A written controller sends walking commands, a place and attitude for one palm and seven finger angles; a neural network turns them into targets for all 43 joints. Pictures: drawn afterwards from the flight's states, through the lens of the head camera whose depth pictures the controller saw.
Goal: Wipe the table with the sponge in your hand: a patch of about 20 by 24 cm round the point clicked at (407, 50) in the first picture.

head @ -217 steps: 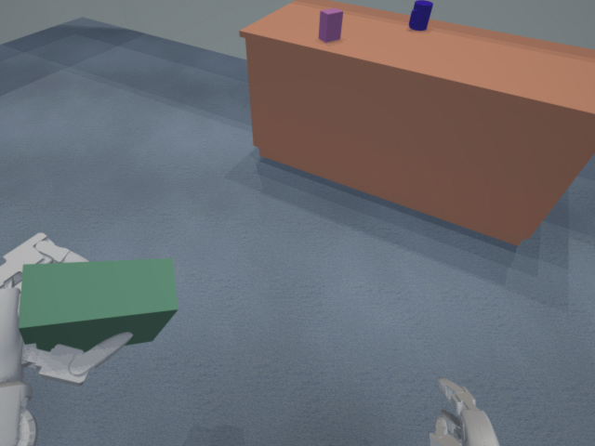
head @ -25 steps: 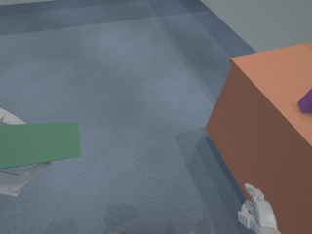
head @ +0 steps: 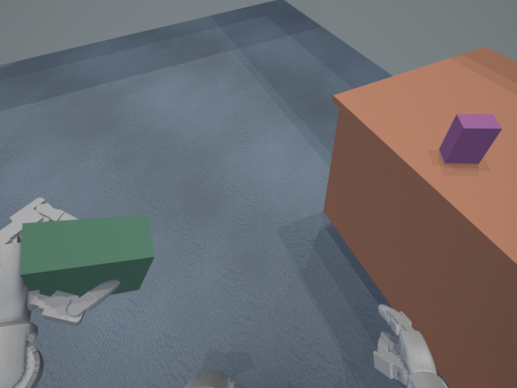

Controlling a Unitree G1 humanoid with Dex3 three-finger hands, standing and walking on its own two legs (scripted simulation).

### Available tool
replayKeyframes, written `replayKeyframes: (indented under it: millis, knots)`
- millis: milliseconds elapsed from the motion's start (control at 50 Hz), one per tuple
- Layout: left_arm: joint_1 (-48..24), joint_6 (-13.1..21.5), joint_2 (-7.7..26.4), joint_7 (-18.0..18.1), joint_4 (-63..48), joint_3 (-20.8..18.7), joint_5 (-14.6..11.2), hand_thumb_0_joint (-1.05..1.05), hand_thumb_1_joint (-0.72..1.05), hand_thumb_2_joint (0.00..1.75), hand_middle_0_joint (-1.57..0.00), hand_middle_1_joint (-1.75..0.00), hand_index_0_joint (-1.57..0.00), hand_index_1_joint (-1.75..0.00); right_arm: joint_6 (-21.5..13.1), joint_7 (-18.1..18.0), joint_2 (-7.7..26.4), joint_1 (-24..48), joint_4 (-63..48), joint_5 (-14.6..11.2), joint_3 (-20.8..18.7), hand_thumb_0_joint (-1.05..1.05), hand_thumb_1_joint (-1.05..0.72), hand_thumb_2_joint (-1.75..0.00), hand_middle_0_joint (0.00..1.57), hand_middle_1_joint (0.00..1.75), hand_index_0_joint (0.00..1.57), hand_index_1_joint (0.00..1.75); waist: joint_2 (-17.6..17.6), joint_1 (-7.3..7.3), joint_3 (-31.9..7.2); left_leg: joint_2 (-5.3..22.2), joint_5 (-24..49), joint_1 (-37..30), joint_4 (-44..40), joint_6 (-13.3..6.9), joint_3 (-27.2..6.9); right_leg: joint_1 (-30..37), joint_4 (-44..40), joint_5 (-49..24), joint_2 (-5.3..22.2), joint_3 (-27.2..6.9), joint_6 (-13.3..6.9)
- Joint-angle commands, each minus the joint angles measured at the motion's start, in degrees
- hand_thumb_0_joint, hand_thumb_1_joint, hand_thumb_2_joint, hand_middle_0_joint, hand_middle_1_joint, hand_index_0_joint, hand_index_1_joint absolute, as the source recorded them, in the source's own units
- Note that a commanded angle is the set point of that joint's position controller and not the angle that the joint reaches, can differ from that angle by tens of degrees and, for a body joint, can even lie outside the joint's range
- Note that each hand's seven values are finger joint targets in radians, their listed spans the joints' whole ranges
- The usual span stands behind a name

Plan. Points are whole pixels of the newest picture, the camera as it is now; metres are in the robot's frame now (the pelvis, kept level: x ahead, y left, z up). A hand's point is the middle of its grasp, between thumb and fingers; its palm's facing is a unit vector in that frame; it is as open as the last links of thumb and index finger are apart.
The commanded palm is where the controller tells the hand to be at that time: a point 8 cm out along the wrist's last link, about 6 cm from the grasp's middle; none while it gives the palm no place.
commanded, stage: turn to face it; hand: left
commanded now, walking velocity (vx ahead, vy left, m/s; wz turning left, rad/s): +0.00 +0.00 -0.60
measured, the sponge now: (109, 260) +0.24 +0.20 +0.14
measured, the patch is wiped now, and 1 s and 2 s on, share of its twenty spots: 0.00 0.00 0.00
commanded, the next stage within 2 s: none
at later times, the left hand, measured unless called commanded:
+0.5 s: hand (129, 285) +0.20 +0.15 +0.16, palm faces +0.16 -0.86 -0.48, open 9.6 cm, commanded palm +0.16 +0.20 +0.18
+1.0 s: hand (254, 290) +0.19 +0.01 +0.19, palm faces -0.13 -0.85 -0.51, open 9.6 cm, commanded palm +0.17 +0.08 +0.18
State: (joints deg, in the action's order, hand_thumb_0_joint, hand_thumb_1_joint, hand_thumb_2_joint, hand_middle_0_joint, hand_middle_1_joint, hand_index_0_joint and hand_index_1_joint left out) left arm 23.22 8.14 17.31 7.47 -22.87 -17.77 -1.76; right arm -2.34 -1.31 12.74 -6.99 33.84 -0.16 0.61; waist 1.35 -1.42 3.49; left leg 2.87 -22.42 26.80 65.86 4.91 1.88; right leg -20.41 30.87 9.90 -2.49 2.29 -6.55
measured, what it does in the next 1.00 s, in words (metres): walks backwards, turning right: left foot, then right foot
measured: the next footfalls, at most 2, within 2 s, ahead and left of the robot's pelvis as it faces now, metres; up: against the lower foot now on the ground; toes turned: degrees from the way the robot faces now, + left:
left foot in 0.36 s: -0.04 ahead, +0.13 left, +0.00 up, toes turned -6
right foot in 0.62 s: -0.05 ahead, -0.18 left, +0.00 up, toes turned -24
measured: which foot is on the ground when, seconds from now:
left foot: up 0.00-0.34, down 0.36-0.62, up 0.64-1.00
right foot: down 0.00-0.36, up 0.38-0.60, down 0.62-1.00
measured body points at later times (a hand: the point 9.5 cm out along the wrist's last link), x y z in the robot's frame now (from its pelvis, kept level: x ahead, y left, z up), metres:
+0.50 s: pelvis -0.07 -0.02 -0.01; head -0.05 -0.04 +0.44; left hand +0.18 +0.20 +0.19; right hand +0.04 -0.28 -0.10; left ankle -0.08 +0.13 -0.73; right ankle -0.04 -0.09 -0.68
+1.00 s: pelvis -0.12 -0.07 +0.00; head -0.07 -0.09 +0.45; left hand +0.19 +0.06 +0.22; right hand -0.11 -0.39 -0.08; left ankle -0.06 +0.06 -0.71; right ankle -0.08 -0.16 -0.73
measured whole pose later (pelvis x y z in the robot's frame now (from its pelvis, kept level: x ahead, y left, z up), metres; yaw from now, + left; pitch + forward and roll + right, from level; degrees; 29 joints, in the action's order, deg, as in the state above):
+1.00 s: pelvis -0.12 -0.07 +0.00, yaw -33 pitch +2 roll +2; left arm 31.1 12.7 26.4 8.3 -37.6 -25.2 -3.1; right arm 2.8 -0.5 15.9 -7.7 30.8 -0.7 -2.9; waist -2.6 -0.3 4.2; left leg 1.0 -25.5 19.7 40.3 4.1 1.6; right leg -23.3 28.1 6.1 -7.0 -5.9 -4.8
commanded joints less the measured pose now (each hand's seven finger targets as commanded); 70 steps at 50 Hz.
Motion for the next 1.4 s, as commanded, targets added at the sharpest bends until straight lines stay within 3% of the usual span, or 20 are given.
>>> replayKeyframes:
  millis: [0, 300, 360, 380, 420, 560, 580, 620, 660, 700, 740, 940, 1000, 1040, 1080, 1140, 1300, 1320, 1360, 1380]
  knots:
    - [-0.4, 7.4, 17.8, 2.1, -22.6, -12.8, -1.5, 0.00, 0.10, 1.30, -1.20, -1.60, -1.20, -1.60, -1.2, -0.6, 4.6, 3.4, -9.2, 0.2, -2.5, 0.00, -0.90, -0.90, 0.20, 0.30, 0.20, 0.30, -2.6, -0.71, -13.0, -0.3, 0.7, 3.4, -3.4, 0.0, -2.3, 12.8, -15.4, 0.9, 14.6, -20.5, 1.5]
    - [0.3, 6.1, 13.2, 1.0, -17.8, -7.9, -0.9, 0.00, 0.10, 1.30, -1.20, -1.60, -1.20, -1.60, 4.2, 0.7, 8.0, -2.2, -11.3, -0.8, -4.4, 0.00, -0.90, -0.90, 0.20, 0.30, 0.20, 0.30, -6.5, 1.63, -14.7, -1.9, -5.1, -21.5, -42.6, -5.3, 2.0, 1.7, -19.1, 12.0, 7.4, -23.9, 6.8]
    - [-2.0, 7.2, 14.7, 0.5, -21.9, -9.1, 0.4, 0.00, 0.10, 1.30, -1.20, -1.60, -1.20, -1.60, 2.2, -0.4, 7.5, 1.1, -11.9, 1.7, -4.5, 0.00, -0.90, -0.90, 0.20, 0.30, 0.20, 0.30, 12.5, 0.23, -8.2, 23.8, -3.0, -20.2, -54.2, -16.1, -18.5, -16.2, 23.0, 14.7, -4.0, -7.1, 10.4]
    - [-3.4, 7.0, 17.2, 1.1, -23.3, -11.8, 1.4, 0.00, 0.10, 1.30, -1.20, -1.60, -1.20, -1.60, 1.0, -0.7, 5.4, 2.9, -12.3, 0.8, -3.7, 0.00, -0.90, -0.90, 0.20, 0.30, 0.20, 0.30, 12.0, -0.82, -6.7, 25.1, 4.3, -13.3, -52.8, -16.5, -13.8, -15.0, 36.0, 13.7, -0.4, -7.3, 9.9]
    - [2.1, 5.9, 14.6, 0.3, -20.2, -11.6, 0.7, 0.00, 0.10, 1.30, -1.20, -1.60, -1.20, -1.60, 0.8, 0.2, 6.0, 0.9, -11.6, -0.4, -4.7, 0.00, -0.90, -0.90, 0.20, 0.30, 0.20, 0.30, 12.7, -1.39, -4.8, 20.4, 6.6, -9.4, -50.2, -12.5, 0.1, -12.1, 40.7, 13.5, 1.9, -4.9, 9.5]
    - [-8.2, 4.4, 12.4, 1.0, -14.5, -6.8, 0.7, 0.00, 0.10, 1.30, -1.20, -1.60, -1.20, -1.60, -2.5, 0.4, 7.6, -2.7, -9.2, -1.2, -4.0, 0.00, -0.90, -0.90, 0.20, 0.30, 0.20, 0.30, 7.2, 0.67, -4.2, 15.6, 27.8, -15.0, -28.3, -4.8, 8.4, 7.7, -1.2, 3.1, 0.1, 6.8, 10.2]
    - [-9.6, 4.3, 13.3, 1.0, -12.6, -7.4, 1.0, 0.00, 0.10, 1.30, -1.20, -1.60, -1.20, -1.60, -2.8, 0.6, 7.2, -3.0, -8.8, -1.4, -4.2, 0.00, -0.90, -0.90, 0.20, 0.30, 0.20, 0.30, 1.2, 0.80, -5.4, 12.7, 22.4, -12.1, -19.6, -3.3, 9.6, 12.1, -5.7, -3.8, 3.1, 2.9, 8.4]
    - [-7.5, 5.2, 18.5, 2.0, -10.6, -13.1, 0.6, 0.00, 0.10, 1.30, -1.20, -1.60, -1.20, -1.60, -2.9, 0.0, 5.0, 1.3, -10.3, -0.7, -3.3, 0.00, -0.90, -0.90, 0.20, 0.30, 0.20, 0.30, -22.0, -0.45, -7.5, 1.8, -16.0, 6.5, 3.4, 0.0, 3.7, 16.6, -8.7, -38.8, 21.6, -27.8, -2.3]
    - [-0.8, 4.9, 17.1, 1.5, -13.3, -12.2, -0.8, 0.00, 0.10, 1.30, -1.20, -1.60, -1.20, -1.60, -1.0, 0.5, 5.2, 2.0, -10.5, -0.9, -4.4, 0.00, -0.90, -0.90, 0.20, 0.30, 0.20, 0.30, -12.7, -0.65, -9.4, 3.4, -10.7, 3.2, 7.8, -0.1, -4.9, 11.7, -10.8, -20.9, 21.3, -31.1, -2.3]
    - [6.6, 6.5, 16.7, 1.5, -18.4, -14.3, -1.9, 0.00, 0.10, 1.30, -1.20, -1.60, -1.20, -1.60, 1.1, 1.2, 3.1, 3.0, -10.1, -0.5, -1.8, 0.00, -0.90, -0.90, 0.20, 0.30, 0.20, 0.30, -5.9, -0.43, -13.6, 2.9, -5.3, 6.3, 4.9, 0.4, -4.2, 17.7, -6.4, -22.0, 17.0, -22.8, -3.6]
    - [6.6, 7.9, 17.4, 1.9, -24.5, -15.5, -2.2, 0.00, 0.10, 1.30, -1.20, -1.60, -1.20, -1.60, 2.1, 1.5, 3.3, 4.0, -10.5, -0.4, -1.5, 0.00, -0.90, -0.90, 0.20, 0.30, 0.20, 0.30, -4.4, 0.08, -17.0, 2.3, -4.6, 3.9, -3.0, 0.6, -2.6, 19.3, -6.3, -21.9, 15.6, -18.7, -2.9]
    - [8.1, 5.6, 15.2, 2.4, -18.9, -14.2, -2.2, 0.00, 0.10, 1.30, -1.20, -1.60, -1.20, -1.60, 3.2, 0.8, 5.5, 1.3, -11.2, -1.0, -3.5, 0.00, -0.90, -0.90, 0.20, 0.30, 0.20, 0.30, -6.9, 0.03, -13.8, -1.1, -2.8, -9.7, -28.1, -1.3, -1.6, 7.2, -11.9, -4.5, 13.2, -27.5, -2.7]
    - [5.1, 5.4, 14.6, 1.5, -17.6, -11.6, -1.8, 0.00, 0.10, 1.30, -1.20, -1.60, -1.20, -1.60, 3.5, 0.4, 6.2, 0.3, -11.5, -1.3, -3.5, 0.00, -0.90, -0.90, 0.20, 0.30, 0.20, 0.30, -4.2, 0.80, -11.6, 1.1, 2.0, -21.5, -41.5, -3.5, -1.0, -2.7, -9.7, 5.0, 8.3, -24.9, 2.0]
    - [1.3, 6.2, 14.6, 0.9, -19.4, -10.7, -1.5, 0.00, 0.10, 1.30, -1.20, -1.60, -1.20, -1.60, 3.0, -0.3, 8.0, 1.2, -12.8, -0.8, -3.8, 0.00, -0.90, -0.90, 0.20, 0.30, 0.20, 0.30, 8.7, 0.65, -6.5, 16.3, 5.0, -23.2, -50.2, -9.7, -14.3, -13.5, 7.3, 16.0, -1.1, -15.4, 6.5]
    - [-1.3, 6.6, 16.5, 1.3, -19.5, -11.3, 0.1, 0.00, 0.10, 1.30, -1.20, -1.60, -1.20, -1.60, 1.3, -0.6, 5.5, 1.8, -12.4, -0.7, -3.0, 0.00, -0.90, -0.90, 0.20, 0.30, 0.20, 0.30, 12.4, -0.36, -5.9, 24.2, 11.2, -12.7, -51.5, -14.7, -14.0, -12.2, 34.2, 17.3, 0.3, -7.4, 8.7]
    - [-9.1, 6.5, 13.2, 0.7, -25.8, -5.7, 0.3, 0.00, 0.10, 1.30, -1.20, -1.60, -1.20, -1.60, -0.3, 0.3, 6.1, 0.1, -12.0, -1.0, -3.3, 0.00, -0.90, -0.90, 0.20, 0.30, 0.20, 0.30, 12.1, -0.26, -3.1, 19.0, 21.0, -15.5, -47.5, -11.9, 0.2, -12.8, 31.5, 13.9, 3.8, -3.7, 9.6]
    - [-6.0, 5.7, 14.2, 1.5, -18.0, -8.7, 0.1, 0.00, 0.10, 1.30, -1.20, -1.60, -1.20, -1.60, -3.9, 1.3, 6.8, -2.5, -11.1, -0.6, -3.5, 0.00, -0.90, -0.90, 0.20, 0.30, 0.20, 0.30, 12.6, 0.55, -5.9, 16.0, 26.4, -16.5, -35.6, -5.2, 7.2, 7.0, -0.3, 6.2, 0.7, 6.0, 9.6]
    - [-4.7, 6.0, 15.2, 1.5, -18.1, -10.1, 0.1, 0.00, 0.10, 1.30, -1.20, -1.60, -1.20, -1.60, -3.8, 1.5, 6.5, -2.8, -11.1, -0.8, -3.5, 0.00, -0.90, -0.90, 0.20, 0.30, 0.20, 0.30, 9.2, 0.36, -7.6, 14.6, 24.8, -15.6, -29.5, -4.0, 7.9, 11.3, -5.0, -0.7, 2.0, 4.2, 8.5]
    - [-0.7, 6.7, 18.8, 2.4, -18.8, -13.4, 0.1, 0.00, 0.10, 1.30, -1.20, -1.60, -1.20, -1.60, -3.1, 1.7, 3.5, -1.4, -12.2, -0.8, -2.5, 0.00, -0.90, -0.90, 0.20, 0.30, 0.20, 0.30, -13.1, -0.44, -12.7, 3.8, -6.8, 1.8, -8.8, 0.1, 8.4, 24.7, -5.5, -40.6, 17.4, -21.1, -1.1]
    - [1.6, 6.2, 19.3, 2.6, -17.0, -15.4, -0.8, 0.00, 0.10, 1.30, -1.20, -1.60, -1.20, -1.60, -2.4, 1.4, 3.7, -0.3, -12.2, -1.0, -2.5, 0.00, -0.90, -0.90, 0.20, 0.30, 0.20, 0.30, -17.7, -0.72, -14.6, 3.0, -13.4, 5.4, -0.6, 0.3, 1.4, 23.1, -6.3, -44.0, 21.2, -25.9, -3.2]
